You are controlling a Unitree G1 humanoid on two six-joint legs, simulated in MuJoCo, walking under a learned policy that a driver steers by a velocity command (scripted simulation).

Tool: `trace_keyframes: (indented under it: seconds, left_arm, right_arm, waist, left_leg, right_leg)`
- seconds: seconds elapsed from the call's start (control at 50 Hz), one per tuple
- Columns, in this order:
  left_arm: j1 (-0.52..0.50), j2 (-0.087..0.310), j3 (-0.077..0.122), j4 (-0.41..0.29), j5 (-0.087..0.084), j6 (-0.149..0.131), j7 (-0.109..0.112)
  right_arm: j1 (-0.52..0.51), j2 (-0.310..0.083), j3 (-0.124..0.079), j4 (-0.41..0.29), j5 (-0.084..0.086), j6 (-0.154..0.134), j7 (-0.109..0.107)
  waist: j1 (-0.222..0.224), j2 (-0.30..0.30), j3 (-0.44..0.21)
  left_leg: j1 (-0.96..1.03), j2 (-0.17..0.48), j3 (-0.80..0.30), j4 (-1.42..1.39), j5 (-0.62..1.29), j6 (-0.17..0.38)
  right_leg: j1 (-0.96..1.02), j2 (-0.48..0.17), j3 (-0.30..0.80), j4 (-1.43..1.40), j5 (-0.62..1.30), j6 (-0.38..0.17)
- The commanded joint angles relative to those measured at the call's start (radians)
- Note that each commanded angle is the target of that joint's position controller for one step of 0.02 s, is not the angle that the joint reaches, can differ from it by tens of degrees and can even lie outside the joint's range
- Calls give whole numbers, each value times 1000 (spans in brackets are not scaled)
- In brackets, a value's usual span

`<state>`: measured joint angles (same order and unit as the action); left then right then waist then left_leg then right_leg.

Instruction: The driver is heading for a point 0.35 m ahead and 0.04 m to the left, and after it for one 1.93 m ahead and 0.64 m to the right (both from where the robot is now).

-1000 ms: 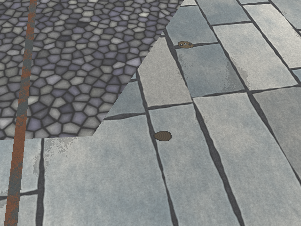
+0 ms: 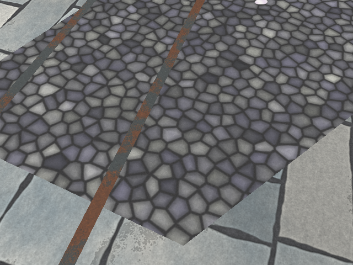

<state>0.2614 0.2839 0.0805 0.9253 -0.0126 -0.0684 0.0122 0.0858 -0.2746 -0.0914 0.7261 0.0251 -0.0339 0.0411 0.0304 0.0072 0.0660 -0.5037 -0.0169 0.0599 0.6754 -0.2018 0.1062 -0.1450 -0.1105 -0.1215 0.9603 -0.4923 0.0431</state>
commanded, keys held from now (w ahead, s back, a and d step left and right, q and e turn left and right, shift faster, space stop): w+q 0.20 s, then w+e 0.80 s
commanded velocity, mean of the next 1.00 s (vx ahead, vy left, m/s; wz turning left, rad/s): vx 0.50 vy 0.00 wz -0.09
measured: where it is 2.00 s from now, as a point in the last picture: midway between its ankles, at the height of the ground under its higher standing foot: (232, 123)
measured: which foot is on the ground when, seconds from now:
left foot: down 0.00-0.52, up 0.54-0.96, down 0.98-1.00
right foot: up 0.00-0.48, down 0.50-1.00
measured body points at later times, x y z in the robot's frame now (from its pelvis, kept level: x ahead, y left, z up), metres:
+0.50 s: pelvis +0.30 -0.01 +0.01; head +0.33 +0.00 +0.45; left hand +0.49 +0.25 -0.08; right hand +0.35 -0.30 -0.12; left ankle +0.10 +0.07 -0.71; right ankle +0.44 -0.08 -0.72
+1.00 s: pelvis +0.59 +0.02 +0.01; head +0.62 +0.01 +0.46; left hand +0.66 +0.30 -0.11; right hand +0.80 -0.25 -0.05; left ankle +0.72 +0.12 -0.72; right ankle +0.44 -0.08 -0.71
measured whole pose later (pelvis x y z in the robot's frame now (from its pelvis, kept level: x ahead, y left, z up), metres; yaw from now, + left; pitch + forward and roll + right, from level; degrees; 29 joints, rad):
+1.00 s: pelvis +0.59 +0.02 +0.01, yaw -11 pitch +3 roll +1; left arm 0.40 0.30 0.07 0.78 -0.02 -0.03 0.01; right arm 0.03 -0.26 -0.04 0.65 -0.01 -0.13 0.01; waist 0.08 -0.01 0.00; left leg -0.45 -0.03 -0.06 0.47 -0.04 0.00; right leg -0.12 0.10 0.24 0.61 -0.46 -0.06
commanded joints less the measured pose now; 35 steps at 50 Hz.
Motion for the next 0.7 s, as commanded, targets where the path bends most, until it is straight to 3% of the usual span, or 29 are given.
trace_keyframes:
  seconds: [0.02,0.04,0.06,0.08,0.16,0.2,0.26,0.32,0.38,0.42,0.44,0.46,0.48,0.5,0.52,0.54,0.56,0.58,0.6,0.62,0.64,0.7]
  left_arm:
    - [-124,119,7,-164,-40,-86,-17]
    - [-116,111,7,-147,-20,-89,-8]
    - [-102,125,18,-135,4,-81,-1]
    - [-84,128,22,-133,9,-66,-3]
    - [-150,87,17,-167,29,-33,1]
    - [-227,72,11,-194,28,-34,0]
    - [-281,42,-6,-198,17,-43,-22]
    - [-350,49,-14,-220,4,-49,-38]
    - [-398,63,-18,-249,-2,-56,-58]
    - [-382,66,-20,-256,-5,-60,-74]
    - [-339,78,-16,-248,-5,-59,-78]
    - [-276,100,-5,-233,-4,-56,-77]
    - [-149,131,13,-200,-1,-53,-73]
    - [9,171,28,-168,5,-47,-66]
    - [123,261,51,-164,15,-42,-61]
    - [144,206,37,-143,-10,-34,-63]
    - [94,160,23,-155,-16,-27,-56]
    - [33,140,17,-180,-6,-21,-50]
    - [-13,125,11,-191,3,-19,-50]
    - [-37,106,2,-204,10,-22,-47]
    - [-49,110,1,-213,13,-20,-44]
    - [-31,136,11,-218,3,-21,-30]
  right_arm:
    - [295,-188,-50,3,-10,-29,-3]
    - [219,-153,-38,-11,-7,-36,-3]
    - [153,-119,-27,-26,-10,-37,-7]
    - [124,-106,-20,-40,-19,-37,-12]
    - [177,-148,-29,-30,-10,-46,-39]
    - [215,-151,-29,-19,-8,-43,-51]
    - [244,-122,-17,3,-11,-43,-56]
    - [295,-129,-14,37,-15,-48,-54]
    - [335,-140,-15,67,-20,-40,-56]
    - [330,-150,-17,75,-21,-31,-61]
    - [309,-159,-18,71,-23,-28,-64]
    - [293,-172,-20,66,-25,-25,-66]
    - [267,-176,-17,60,-27,-19,-68]
    - [247,-168,-9,43,-33,-20,-71]
    - [342,-90,14,17,-42,-39,-63]
    - [347,-72,29,24,-41,-64,-50]
    - [258,-138,16,-7,-9,-87,-36]
    - [172,-145,18,-30,3,-100,-32]
    - [132,-138,17,-40,-14,-106,-34]
    - [136,-140,8,-42,-33,-101,-40]
    - [154,-129,8,-46,-40,-92,-43]
    - [147,-96,14,-62,-45,-70,-55]
  waist:
    - [-133,96,-257]
    - [-84,7,-184]
    - [-44,11,-152]
    - [-18,31,-138]
    - [-20,20,-97]
    - [-46,34,-76]
    - [-84,81,-62]
    - [-122,83,-22]
    - [-139,67,4]
    - [-123,72,-4]
    - [-97,83,-33]
    - [-63,100,-87]
    - [9,89,-164]
    - [83,53,-263]
    - [56,-163,-402]
    - [56,-260,-445]
    - [71,-176,-311]
    - [60,-78,-200]
    - [26,0,-116]
    - [-8,8,-95]
    - [-33,-23,-92]
    - [-46,-57,-86]
  left_leg:
    - [768,322,-696,-404,-92,245]
    - [611,277,-573,-398,13,209]
    - [485,239,-483,-406,101,186]
    - [408,215,-446,-429,147,179]
    - [322,172,-358,-469,285,182]
    - [321,147,-332,-466,273,158]
    - [325,121,-255,-476,216,110]
    - [389,164,-261,-476,186,104]
    - [560,230,-266,-427,296,100]
    - [625,250,-241,-381,439,83]
    - [629,243,-215,-338,597,68]
    - [629,232,-190,-268,800,56]
    - [605,196,-144,-120,951,35]
    - [456,165,-116,99,847,3]
    - [74,16,-65,504,379,-82]
    - [-156,-77,-153,672,-320,-104]
    - [-269,-8,-212,719,-284,-88]
    - [-275,35,-191,667,-207,-77]
    - [-247,66,-173,574,-161,-78]
    - [-185,94,-170,498,-127,-84]
    - [-141,101,-165,455,-117,-95]
    - [-117,104,-132,312,-65,-141]
  right_leg:
    - [-714,54,191,420,23,-62]
    - [-652,7,196,334,106,-67]
    - [-569,-23,201,248,153,-62]
    - [-505,-38,206,209,183,-56]
    - [-505,-6,179,15,319,-1]
    - [-520,20,179,-129,439,12]
    - [-457,40,150,-331,636,-2]
    - [-469,43,139,-397,683,-33]
    - [-582,48,130,-434,571,-78]
    - [-575,64,113,-450,481,-111]
    - [-502,90,93,-453,440,-129]
    - [-394,129,64,-441,407,-149]
    - [-220,170,39,-464,434,-177]
    - [44,98,145,-447,494,-227]
    - [423,-141,584,-461,437,-390]
    - [555,-229,906,-623,303,-451]
    - [477,-202,826,-653,166,-397]
    - [323,-166,704,-676,187,-361]
    - [170,-129,624,-702,273,-344]
    - [80,-97,568,-723,367,-332]
    - [23,-75,544,-739,428,-335]
    - [-72,-40,453,-761,555,-342]
Keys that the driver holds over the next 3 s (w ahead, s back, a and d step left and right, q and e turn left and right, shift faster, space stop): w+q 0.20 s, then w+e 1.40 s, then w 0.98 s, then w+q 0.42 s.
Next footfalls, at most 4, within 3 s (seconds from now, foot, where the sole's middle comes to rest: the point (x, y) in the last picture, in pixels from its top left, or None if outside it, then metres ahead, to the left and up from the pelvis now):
0.50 right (208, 252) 0.48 -0.08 -0.75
0.98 left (159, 182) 0.76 0.11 -0.75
1.50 right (241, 150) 0.93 -0.24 -0.75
2.00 left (233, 90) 1.30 -0.23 -0.75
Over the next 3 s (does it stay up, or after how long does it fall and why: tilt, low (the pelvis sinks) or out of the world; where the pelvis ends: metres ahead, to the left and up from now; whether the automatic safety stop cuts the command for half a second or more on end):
stays up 1.53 -0.56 0.02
